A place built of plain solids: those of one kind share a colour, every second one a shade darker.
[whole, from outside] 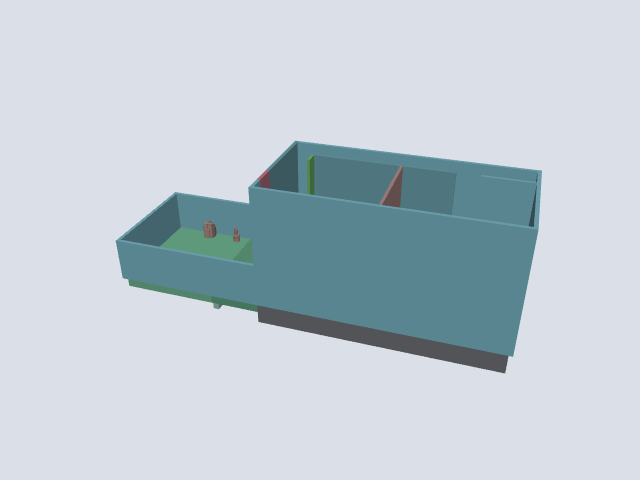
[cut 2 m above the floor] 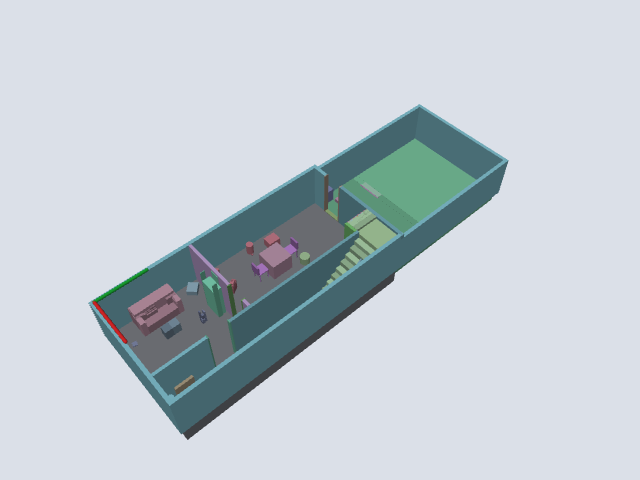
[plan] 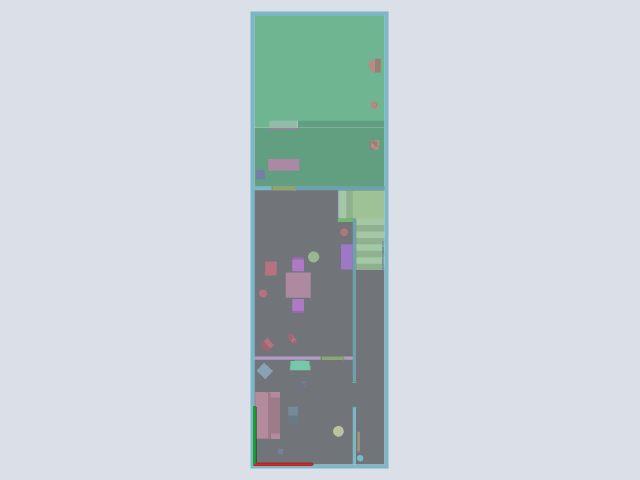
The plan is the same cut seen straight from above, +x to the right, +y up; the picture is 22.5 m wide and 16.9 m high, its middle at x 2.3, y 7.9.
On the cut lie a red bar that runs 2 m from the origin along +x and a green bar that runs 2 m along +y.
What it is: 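A terraced town house, two up and two down, 4.6 m between the party walls, 9.6 m deep; a hall 0.99 m wide; a stair of 12 risers of 210 mm on goings of 226 mm, 0.99 m wide, between walls, up a first flight to a quarter landing in the house's back corner, then a quarter turn and a short second flight along the back wall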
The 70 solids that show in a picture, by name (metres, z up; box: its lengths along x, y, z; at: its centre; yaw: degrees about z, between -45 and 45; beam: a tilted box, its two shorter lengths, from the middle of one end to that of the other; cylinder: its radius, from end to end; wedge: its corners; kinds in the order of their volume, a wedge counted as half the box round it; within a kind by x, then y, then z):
{
 "wall_1": {"box": [0.15, 9.95, 5.17], "at": [-0.07, 4.82, 2.54]},
 "wall_2": {"box": [0.15, 6.3, 1.85], "at": [-0.07, 12.8, 0.88]},
 "wall_3": {"box": [0.74, 0.15, 5.17], "at": [0.22, 9.72, 2.54]},
 "wall_4": {"box": [4.87, 0.15, 5.17], "at": [2.28, -0.07, 2.54]},
 "wall_5": {"box": [4.87, 0.15, 1.85], "at": [2.28, 15.87, 0.88]},
 "wall_6": {"box": [3.27, 0.15, 5.17], "at": [3.08, 9.72, 2.54]},
 "wall_7": {"box": [0.12, 2.0, 5.17], "at": [3.51, 1.0, 2.54]},
 "wall_8": {"box": [0.12, 5.75, 5.17], "at": [3.51, 5.78, 2.54]},
 "wall_9": {"box": [0.15, 9.95, 5.17], "at": [4.64, 4.82, 2.54]},
 "wall_10": {"box": [0.15, 6.3, 1.85], "at": [4.64, 12.8, 0.88]},
 "ground_1": {"box": [0.52, 0.25, 0.5], "at": [0.26, 11.97, -0.25]},
 "ground_2": {"box": [4.57, 2.06, 0.5], "at": [2.28, 10.82, -0.25]},
 "ground_3": {"box": [4.57, 3.7, 0.5], "at": [2.28, 13.95, -0.25]},
 "ground_4": {"box": [3.05, 0.25, 0.5], "at": [3.04, 11.97, -0.25]},
 "tread_1": {"box": [0.29, 0.99, 2.36], "at": [3.08, 9.15, 1.13]},
 "tread_2": {"box": [0.51, 0.99, 2.15], "at": [3.2, 9.15, 1.03]},
 "tread_3": {"box": [0.99, 0.68, 0.26], "at": [4.07, 7.18, 0.08]},
 "tread_4": {"box": [0.99, 0.68, 0.47], "at": [4.07, 7.41, 0.19]},
 "tread_5": {"box": [0.99, 0.68, 0.68], "at": [4.07, 7.63, 0.29]},
 "tread_6": {"box": [0.99, 0.68, 0.89], "at": [4.07, 7.86, 0.4]},
 "tread_7": {"box": [0.99, 0.68, 1.1], "at": [4.07, 8.09, 0.5]},
 "tread_8": {"box": [0.99, 0.68, 1.31], "at": [4.07, 8.31, 0.61]},
 "tread_9": {"box": [0.99, 0.68, 1.52], "at": [4.07, 8.54, 0.71]},
 "tread_10": {"box": [0.99, 0.68, 1.73], "at": [4.07, 8.77, 0.82]},
 "quarter_landing_1": {"box": [1.12, 1.0, 1.94], "at": [4.01, 9.15, 0.92]},
 "slotfit_sofa_1": {"box": [0.42, 1.6, 0.9], "at": [0.26, 1.72, 0.4]},
 "slotfit_sofa_2": {"box": [0.33, 0.4, 0.74], "at": [0.41, 1.09, 0.32]},
 "slotfit_sofa_3": {"box": [0.33, 0.4, 0.79], "at": [0.41, 2.34, 0.34]},
 "slotfit_sofa_4": {"box": [0.87, 0.21, 0.69], "at": [0.46, 2.44, 0.29]},
 "slotfit_sofa_5": {"box": [0.17, 0.62, 0.63], "at": [0.48, 1.4, 0.27]},
 "slotfit_sofa_6": {"box": [0.49, 1.25, 0.45], "at": [0.64, 1.72, 0.18]},
 "slotfit_sofa_7": {"box": [0.32, 0.17, 0.79], "at": [0.73, 0.98, 0.34]},
 "slotfit_sofa_8": {"box": [0.32, 0.2, 0.74], "at": [0.73, 0.99, 0.32]},
 "slotfit_sofa_9": {"box": [0.32, 0.17, 0.79], "at": [0.73, 2.45, 0.34]},
 "bedroom_front_wall_1": {"box": [3.51, 0.12, 2.7], "at": [1.76, 4.99, 3.77]},
 "kitchen_wall_1": {"box": [2.33, 0.12, 2.47], "at": [1.17, 3.74, 1.19]},
 "kitchen_wall_2": {"box": [0.3, 0.12, 2.47], "at": [3.3, 3.74, 1.19]},
 "kitchen_table_1": {"box": [0.89, 0.89, 0.79], "at": [1.53, 6.31, 0.34]},
 "slotfit_storage_1": {"box": [0.025, 0.18, 1.99], "at": [1.25, 3.4, 0.94]},
 "slotfit_storage_2": {"box": [0.68, 0.34, 1.55], "at": [1.6, 3.48, 0.73]},
 "slotfit_storage_3": {"box": [0.04, 0.18, 1.99], "at": [1.95, 3.4, 0.94]},
 "back_wall_over_door_1": {"box": [0.88, 0.15, 2.74], "at": [1.02, 9.72, 3.75]},
 "south_wall_1": {"box": [0.53, 0.12, 5.17], "at": [3.19, 8.59, 2.54]},
 "slotfit_kitchen_wall_table_1": {"box": [0.4, 0.89, 0.9], "at": [3.24, 7.3, 0.4]},
 "tread_head_1": {"box": [0.07, 0.99, 2.5], "at": [2.97, 9.15, 1.2]},
 "clutter_kitchen_1": {"cylinder": 0.14, "from": [0.29, 6.01, -0.05], "to": [0.29, 6.01, 0.46]},
 "clutter_kitchen_2": {"box": [0.41, 0.49, 0.42], "at": [0.57, 6.9, 0.16], "yaw": -0.7},
 "yard_feature_fill_1": {"box": [1.0, 0.25, 0.4], "at": [1.02, 11.97, -0.2]},
 "slotfit_low_table_1": {"box": [0.33, 0.31, 0.49], "at": [1.35, 1.56, 0.19]},
 "slotfit_low_table_2": {"box": [0.33, 0.31, 0.49], "at": [1.35, 1.87, 0.19]},
 "yard_step_1": {"box": [1.09, 0.41, 0.2], "at": [1.02, 10.55, 0.05]},
 "own_bin_1": {"box": [0.31, 0.33, 0.66], "at": [0.2, 10.2, 0.28]},
 "slotfit_chair_1": {"cylinder": 0.19, "from": [2.95, 1.16, -0.05], "to": [2.95, 1.16, 0.44]},
 "box_cardboard_1": {"box": [0.44, 0.4, 0.27], "at": [0.35, 3.29, 0.09], "yaw": -43.4},
 "own_basket_passage_1": {"cylinder": 0.2, "from": [2.08, 7.3, -0.05], "to": [2.08, 7.3, 0.33]},
 "radiator_1": {"box": [0.1, 0.7, 0.6], "at": [3.66, 0.8, 0.42]},
 "own_plant_yard_1": {"box": [0.1, 0.25, 0.52], "at": [4.07, 14.07, 0.21]},
 "own_plant_yard_2": {"box": [0.17, 0.23, 0.62], "at": [4.15, 13.93, 0.26]},
 "side_chair_1": {"box": [0.38, 0.08, 0.38], "at": [1.53, 5.37, 0.65]},
 "side_chair_2": {"box": [0.42, 0.42, 0.04], "at": [1.53, 5.61, 0.43]},
 "side_chair_3": {"box": [0.42, 0.42, 0.04], "at": [1.53, 7.01, 0.43]},
 "side_chair_4": {"box": [0.38, 0.08, 0.38], "at": [1.53, 7.25, 0.65]},
 "doorframe_back_1": {"box": [0.041, 0.19, 2.15], "at": [0.61, 9.72, 1.02]},
 "doorframe_back_2": {"box": [0.041, 0.19, 2.15], "at": [1.43, 9.72, 1.02]},
 "doorframe_front_room_1": {"box": [0.16, 0.043, 2.15], "at": [3.51, 2.02, 1.02]},
 "doorframe_front_room_2": {"box": [0.16, 0.043, 2.15], "at": [3.51, 2.88, 1.02]},
 "own_bin_waste_kitchen_1": {"cylinder": 0.14, "from": [3.15, 8.17, -0.05], "to": [3.15, 8.17, 0.36]},
 "threshold_1": {"box": [0.86, 0.16, 0.08], "at": [1.02, 9.72, -0.01]},
 "threshold_2": {"box": [0.82, 0.13, 0.07], "at": [2.74, 3.74, -0.01]},
 "doorframe_kitchen_1": {"box": [0.041, 0.16, 2.15], "at": [2.35, 3.74, 1.02]}
}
